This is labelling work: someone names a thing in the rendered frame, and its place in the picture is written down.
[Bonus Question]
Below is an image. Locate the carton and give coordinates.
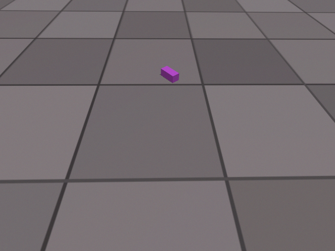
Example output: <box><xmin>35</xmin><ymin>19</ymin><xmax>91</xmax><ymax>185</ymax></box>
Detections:
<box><xmin>161</xmin><ymin>66</ymin><xmax>179</xmax><ymax>83</ymax></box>

